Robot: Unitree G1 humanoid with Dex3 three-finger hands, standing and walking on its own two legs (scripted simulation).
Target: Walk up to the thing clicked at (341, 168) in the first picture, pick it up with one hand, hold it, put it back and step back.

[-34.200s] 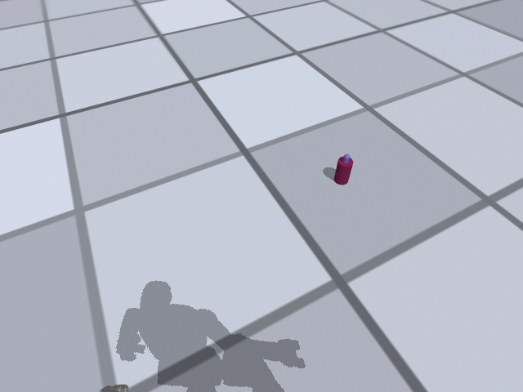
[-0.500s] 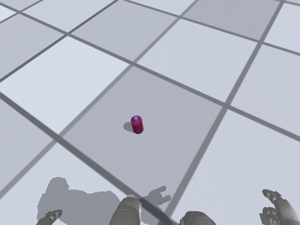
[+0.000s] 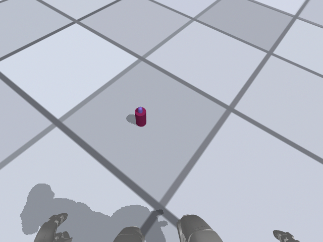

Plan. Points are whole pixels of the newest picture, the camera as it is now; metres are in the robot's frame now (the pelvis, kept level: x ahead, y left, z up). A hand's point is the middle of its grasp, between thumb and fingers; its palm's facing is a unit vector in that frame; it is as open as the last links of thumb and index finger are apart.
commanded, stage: step back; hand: left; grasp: from the side
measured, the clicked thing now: (140, 115) +0.89 +0.16 -0.67
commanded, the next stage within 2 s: stand in 1.36 s
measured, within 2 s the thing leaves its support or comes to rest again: neither
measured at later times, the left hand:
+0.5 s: hand out of the picture -0.08 +0.23 -0.13, palm faces +0.08 -0.89 -0.45, open 7.4 cm
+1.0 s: hand out of the picture -0.09 +0.21 -0.14, palm faces +0.11 -0.92 -0.38, open 7.4 cm
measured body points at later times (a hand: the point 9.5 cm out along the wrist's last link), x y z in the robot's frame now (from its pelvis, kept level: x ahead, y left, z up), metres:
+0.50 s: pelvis -0.14 -0.06 -0.01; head -0.12 -0.08 +0.44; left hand -0.08 +0.27 -0.10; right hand -0.08 -0.37 -0.15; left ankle -0.17 +0.08 -0.71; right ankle -0.10 -0.17 -0.73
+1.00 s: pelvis -0.12 -0.06 +0.00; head -0.11 -0.07 +0.45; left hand -0.10 +0.26 -0.11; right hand -0.02 -0.36 -0.13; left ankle -0.13 +0.08 -0.69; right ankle -0.09 -0.16 -0.73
